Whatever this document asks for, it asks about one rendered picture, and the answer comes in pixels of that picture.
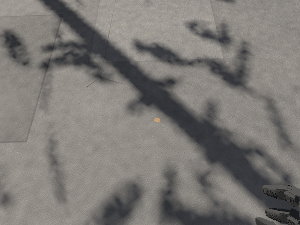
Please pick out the robot right hand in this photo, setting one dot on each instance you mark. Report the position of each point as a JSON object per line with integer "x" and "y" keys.
{"x": 291, "y": 195}

